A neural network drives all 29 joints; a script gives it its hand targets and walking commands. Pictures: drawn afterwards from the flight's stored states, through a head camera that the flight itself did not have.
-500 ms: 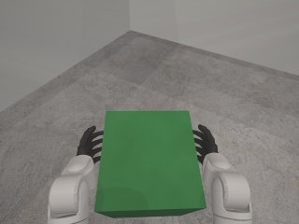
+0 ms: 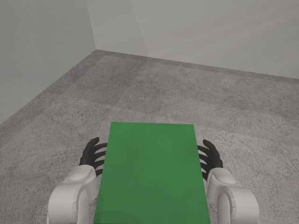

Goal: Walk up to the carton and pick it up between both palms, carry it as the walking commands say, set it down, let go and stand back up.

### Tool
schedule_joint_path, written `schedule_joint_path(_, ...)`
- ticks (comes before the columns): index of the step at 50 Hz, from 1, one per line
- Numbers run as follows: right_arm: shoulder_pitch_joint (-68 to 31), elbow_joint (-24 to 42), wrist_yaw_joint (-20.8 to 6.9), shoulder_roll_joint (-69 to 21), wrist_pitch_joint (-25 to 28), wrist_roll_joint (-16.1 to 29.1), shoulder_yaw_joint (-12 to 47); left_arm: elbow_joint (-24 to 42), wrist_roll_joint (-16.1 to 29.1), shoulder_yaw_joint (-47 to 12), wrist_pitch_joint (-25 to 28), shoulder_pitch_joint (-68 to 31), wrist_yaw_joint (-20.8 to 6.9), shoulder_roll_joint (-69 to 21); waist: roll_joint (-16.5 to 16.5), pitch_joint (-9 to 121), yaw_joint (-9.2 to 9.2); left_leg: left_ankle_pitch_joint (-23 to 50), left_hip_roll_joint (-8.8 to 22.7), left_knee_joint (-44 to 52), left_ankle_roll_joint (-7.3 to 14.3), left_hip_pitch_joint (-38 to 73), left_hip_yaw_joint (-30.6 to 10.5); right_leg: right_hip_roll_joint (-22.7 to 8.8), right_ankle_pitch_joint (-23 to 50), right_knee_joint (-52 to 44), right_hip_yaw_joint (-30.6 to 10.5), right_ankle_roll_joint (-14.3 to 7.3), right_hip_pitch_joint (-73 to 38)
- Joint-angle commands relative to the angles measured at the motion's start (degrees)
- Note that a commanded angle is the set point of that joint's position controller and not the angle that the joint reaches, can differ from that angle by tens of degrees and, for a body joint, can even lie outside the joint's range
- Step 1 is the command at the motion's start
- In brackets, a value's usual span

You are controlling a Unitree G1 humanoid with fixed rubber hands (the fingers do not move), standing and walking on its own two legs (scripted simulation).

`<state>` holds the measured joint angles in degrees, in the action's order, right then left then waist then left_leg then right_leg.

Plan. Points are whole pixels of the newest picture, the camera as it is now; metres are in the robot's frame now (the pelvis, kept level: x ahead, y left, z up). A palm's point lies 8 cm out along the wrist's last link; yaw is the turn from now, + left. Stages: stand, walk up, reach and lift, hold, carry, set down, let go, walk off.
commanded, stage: carry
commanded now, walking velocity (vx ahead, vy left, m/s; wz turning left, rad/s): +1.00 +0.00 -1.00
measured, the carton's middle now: (150, 183) +0.23 -0.01 +0.02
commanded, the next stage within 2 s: none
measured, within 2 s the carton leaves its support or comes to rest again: neither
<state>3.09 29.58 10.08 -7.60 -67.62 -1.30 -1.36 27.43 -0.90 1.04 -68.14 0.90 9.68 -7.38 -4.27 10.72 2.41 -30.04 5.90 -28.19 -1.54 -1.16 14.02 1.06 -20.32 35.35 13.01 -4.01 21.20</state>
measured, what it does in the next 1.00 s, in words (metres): walks ahead, turning right: left foot, then right foot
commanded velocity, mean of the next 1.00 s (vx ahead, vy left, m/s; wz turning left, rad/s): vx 1.00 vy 0.00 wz -1.00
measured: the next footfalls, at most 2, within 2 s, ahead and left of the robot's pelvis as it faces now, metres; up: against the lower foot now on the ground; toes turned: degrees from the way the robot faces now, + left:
left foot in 0.34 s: +0.46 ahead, +0.10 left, +0.00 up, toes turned -10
right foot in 0.80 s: +0.70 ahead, -0.35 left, +0.00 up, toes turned -46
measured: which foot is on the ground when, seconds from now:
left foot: down 0.00-0.02, up 0.04-0.32, down 0.34-0.80, up 0.82-1.00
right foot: down 0.00-0.36, up 0.38-0.78, down 0.80-1.00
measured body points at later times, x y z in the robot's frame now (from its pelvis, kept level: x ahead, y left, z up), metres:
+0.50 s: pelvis +0.36 -0.03 +0.02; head +0.36 -0.01 +0.47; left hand +0.64 -0.04 +0.08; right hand +0.48 -0.28 +0.09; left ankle +0.42 +0.11 -0.72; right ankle +0.22 -0.07 -0.61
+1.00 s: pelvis +0.68 -0.32 +0.01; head +0.69 -0.34 +0.46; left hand +0.95 -0.40 +0.07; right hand +0.74 -0.60 +0.06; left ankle +0.82 -0.17 -0.64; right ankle +0.67 -0.32 -0.72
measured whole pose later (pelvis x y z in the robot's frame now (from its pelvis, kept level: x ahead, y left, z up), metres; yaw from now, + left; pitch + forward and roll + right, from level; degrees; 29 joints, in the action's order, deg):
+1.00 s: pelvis +0.68 -0.32 +0.01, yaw -49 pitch +3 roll +1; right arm 4.1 26.6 7.8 -7.7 -62.2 -3.2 -1.3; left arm 25.1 -1.2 0.7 -63.7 1.6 9.4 -7.5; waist 0.4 1.2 -2.8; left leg -18.5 10.6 -64.5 -7.4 -32.3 -0.8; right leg 10.0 -15.1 29.0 1.0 -10.6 16.3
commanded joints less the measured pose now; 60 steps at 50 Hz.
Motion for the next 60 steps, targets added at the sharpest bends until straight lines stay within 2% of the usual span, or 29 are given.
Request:
schedule_joint_path(1, -24.01, 6.25, -6.25, -38.30, 1.11, 15.43, 32.96, 3.49, 9.79, -29.40, 1.99, -14.59, -4.15, -41.27, 4.05, 9.13, -6.16, 52.27, 4.40, -33.01, -3.15, -24.22, 1.84, -3.92, -3.69, -12.69, -17.55, -8.08, -32.90)
schedule_joint_path(2, -24.36, 7.04, -6.72, -38.96, 1.07, 15.32, 34.13, 2.92, 9.10, -29.65, 2.26, -15.14, -4.02, -41.51, 17.48, 5.84, -4.60, 5.98, -5.49, -47.94, -5.21, -48.37, -4.70, -19.86, -0.61, -22.72, -52.53, -16.95, -41.16)
schedule_joint_path(3, -20.15, 3.20, -6.79, -40.06, 1.30, 14.22, 32.65, 4.16, 10.22, -31.62, 2.11, -17.01, -4.03, -42.50, 9.26, 4.38, -4.17, 2.36, -1.84, -53.80, -3.04, -57.20, -14.72, -21.32, 10.74, -21.40, -54.61, -18.77, -43.68)
schedule_joint_path(5, -18.79, 0.91, -7.51, -41.81, 2.29, 13.78, 31.23, 6.14, 11.90, -33.77, 2.86, -20.49, -4.88, -43.96, -0.73, 2.28, -4.26, 7.59, 3.60, -49.27, -2.91, -57.63, -17.17, -19.08, 16.15, -19.88, -41.42, -14.12, -38.77)
schedule_joint_path(6, -18.43, 0.22, -7.71, -43.31, 3.09, 13.09, 30.89, 6.59, 13.54, -35.24, 3.30, -21.81, -5.55, -45.77, -1.72, 0.20, -3.90, 9.63, 4.80, -44.11, -3.82, -54.20, -16.20, -16.78, 15.75, -20.93, -36.02, -11.45, -32.83)
schedule_joint_path(8, -16.84, -0.56, -7.31, -44.56, 4.34, 11.13, 30.54, 6.29, 15.34, -36.31, 3.79, -21.84, -6.75, -46.46, 2.66, -2.89, -2.83, 11.67, 4.19, -32.42, -5.01, -42.97, -12.54, -12.61, 14.66, -22.10, -26.91, -8.41, -20.33)
schedule_joint_path(12, -17.03, 1.61, -6.45, -44.56, 4.99, 10.14, 32.71, 4.82, 14.95, -34.55, 4.23, -18.13, -8.13, -43.67, 13.79, -7.85, -2.71, 20.87, -1.15, -10.38, -4.85, -25.91, -4.95, -6.85, 17.99, -26.60, -20.06, -5.68, -7.25)
schedule_joint_path(14, -18.34, 4.46, -6.56, -44.81, 5.01, 11.44, 34.50, 6.03, 14.76, -33.69, 4.45, -16.46, -8.41, -42.95, 17.02, -5.43, -2.42, 22.68, -3.80, -6.52, -4.30, -19.29, -2.44, -6.93, 33.35, -22.45, -19.33, -5.11, -8.97)
schedule_joint_path(16, -16.78, 4.41, -6.64, -44.47, 4.82, 12.48, 34.73, 7.94, 14.57, -33.58, 4.26, -15.80, -8.33, -41.19, 16.44, 1.70, -0.93, 18.44, -6.07, -3.80, -3.66, -6.92, -0.16, -6.55, 48.30, -8.03, -17.15, -3.16, -10.49)
schedule_joint_path(17, -14.99, 3.12, -6.60, -43.96, 4.76, 12.65, 34.19, 8.77, 14.14, -33.96, 3.94, -16.58, -8.12, -40.45, 10.90, 8.45, 1.43, 16.98, -4.96, 0.32, -2.34, 10.17, -0.66, -4.45, 45.59, 9.25, -13.64, -1.14, -2.70)
schedule_joint_path(18, -15.65, 3.02, -6.40, -42.60, 4.79, 12.42, 33.45, 10.04, 13.75, -34.73, 3.51, -16.90, -8.12, -40.04, -4.03, 13.67, 1.80, -0.18, 7.16, 4.01, -0.29, 21.56, -18.54, 0.15, 27.11, 29.37, -11.16, 1.75, 11.95)
schedule_joint_path(19, -14.95, 1.10, -6.44, -43.16, 4.68, 12.34, 33.45, 10.92, 13.79, -36.24, 3.40, -17.04, -8.22, -40.28, -18.80, 13.66, -0.05, -0.65, 23.90, 18.94, 4.93, 18.77, -50.00, 5.64, -2.67, 43.90, -13.01, 3.29, 20.37)
schedule_joint_path(20, -16.07, 2.56, -6.54, -45.28, 4.33, 13.01, 34.36, 9.32, 13.83, -35.80, 3.28, -16.46, -8.55, -41.97, -11.21, 14.70, -0.99, 2.32, 27.56, 16.03, 7.34, 17.45, -46.71, -2.70, -0.89, 49.83, -18.63, 1.85, 22.24)
schedule_joint_path(22, -17.31, 2.22, -7.42, -47.61, 4.80, 13.19, 34.66, 8.39, 13.46, -35.70, 3.54, -19.85, -8.96, -45.36, -1.21, 6.17, -0.61, 7.27, 25.12, 15.51, 6.42, 9.26, -32.29, -8.97, 2.44, 47.25, -18.25, 1.73, 25.71)
schedule_joint_path(24, -19.54, 2.56, -8.48, -47.21, 5.26, 14.48, 34.99, 6.58, 12.59, -35.13, 4.32, -19.91, -8.90, -46.69, -2.15, 1.00, -1.30, 6.56, 22.67, 18.30, 2.94, 4.15, -21.44, -11.36, 4.94, 37.13, -16.56, 2.83, 24.58)
schedule_joint_path(27, -20.10, 3.40, -9.11, -44.16, 4.82, 15.40, 35.82, 4.57, 10.20, -34.07, 4.57, -16.15, -7.68, -46.13, -5.77, -2.92, -1.25, 14.17, 20.68, 21.48, 2.02, 5.00, -8.32, -9.83, 10.19, 24.24, -10.30, 2.45, 23.47)
schedule_joint_path(31, -20.32, 3.97, -9.53, -40.93, 3.06, 15.24, 35.18, 3.47, 9.47, -33.87, 3.33, -13.75, -6.47, -44.71, -5.45, -8.53, -1.27, 21.77, 16.11, 23.07, 0.36, 5.49, 5.56, -6.37, 17.73, 10.44, -2.14, 0.38, 19.04)
schedule_joint_path(35, -20.15, 4.56, -9.24, -39.21, 1.75, 14.07, 33.24, 6.23, 10.74, -35.29, 1.76, -17.40, -6.14, -44.00, -9.32, -8.18, -2.54, 57.86, 13.68, 11.29, -1.82, 5.83, 15.26, -0.06, 18.44, 7.91, 5.57, -2.82, 7.22)
schedule_joint_path(37, -19.08, 4.09, -8.54, -38.42, 1.45, 12.90, 31.82, 6.85, 11.82, -35.52, 1.02, -18.96, -6.51, -43.29, -13.97, -4.83, -4.28, 73.76, 14.52, 0.05, -2.96, 6.69, 16.39, 3.37, 13.59, 9.07, 7.53, -3.83, -0.26)
schedule_joint_path(39, -18.17, 3.77, -7.83, -37.91, 1.42, 11.60, 30.33, 7.41, 13.69, -35.63, 0.57, -20.02, -7.41, -43.05, -9.32, 0.31, -6.57, 69.22, 14.30, -25.97, -4.34, 0.56, 13.70, 7.14, 7.26, 2.33, 1.88, -5.71, -14.26)
schedule_joint_path(40, -18.19, 4.31, -7.55, -38.20, 1.31, 11.43, 29.43, 7.99, 15.04, -35.91, 0.51, -19.65, -7.70, -43.56, 2.18, -2.29, -6.77, 39.94, 8.93, -45.41, -4.95, -12.05, 8.83, 3.89, -0.27, -5.11, -13.35, -8.60, -17.95)
schedule_joint_path(41, -15.30, 3.44, -6.89, -39.12, 0.84, 8.76, 29.12, 6.29, 16.24, -37.23, 0.28, -19.58, -7.78, -44.21, 20.79, 0.65, -3.76, 4.56, -3.35, -58.60, -7.86, -37.40, -1.52, -10.53, -2.28, -18.21, -52.62, -16.78, -31.98)
schedule_joint_path(42, -13.44, 0.23, -6.50, -42.74, 1.23, 8.08, 28.72, 8.13, 18.59, -38.52, 0.98, -23.02, -8.59, -45.57, 14.67, 7.08, -3.59, 3.03, -1.69, -62.83, -6.19, -43.42, -14.24, -13.64, 6.99, -18.77, -57.93, -18.58, -39.32)
schedule_joint_path(45, -21.12, 3.73, -8.06, -52.15, 4.70, 11.58, 31.90, 8.57, 20.21, -39.15, 4.13, -27.06, -10.76, -53.89, 6.29, 7.90, -3.23, 9.05, 4.97, -53.01, -5.39, -39.59, -19.31, -12.00, 16.73, -17.21, -47.92, -13.58, -25.15)
schedule_joint_path(48, -17.88, 0.11, -8.64, -52.65, 6.79, 10.75, 32.14, 3.87, 17.62, -37.14, 5.46, -22.24, -11.21, -55.58, 3.58, 5.94, -2.86, 13.40, 6.09, -37.13, -5.63, -30.24, -15.68, -8.49, 12.10, -19.16, -33.64, -10.41, -13.59)
schedule_joint_path(50, -18.52, 1.13, -8.74, -52.04, 7.37, 11.59, 33.83, 5.10, 15.77, -35.87, 6.17, -20.13, -10.84, -52.43, 4.55, 1.95, -2.84, 10.80, 4.67, -27.41, -6.04, -29.86, -13.36, -8.20, 13.04, -20.94, -31.65, -10.01, -9.97)
schedule_joint_path(54, -18.74, 2.71, -8.21, -49.20, 5.93, 12.51, 36.35, 4.89, 12.47, -32.12, 5.34, -13.32, -9.91, -45.51, 9.31, -1.40, -3.22, 21.93, 1.04, -17.16, -6.23, -32.22, -10.10, -6.36, 25.31, -21.10, -30.62, -6.76, -15.16)
schedule_joint_path(57, -19.01, 3.71, -7.94, -48.03, 4.71, 13.18, 37.48, 6.32, 11.67, -30.88, 4.55, -12.04, -9.75, -42.34, 13.29, -4.40, -3.25, 21.30, -3.09, -9.26, -5.75, -29.98, -6.49, -4.01, 39.85, -19.02, -29.27, -5.42, -16.52)
schedule_joint_path(60, -17.63, 4.23, -7.37, -46.80, 4.19, 13.62, 37.47, 8.02, 11.79, -30.94, 3.92, -13.85, -9.80, -39.87, 16.58, 1.89, -0.68, 16.17, -8.63, -1.07, -5.12, -10.15, -3.11, -1.94, 63.11, -5.57, -28.87, -3.11, -13.09)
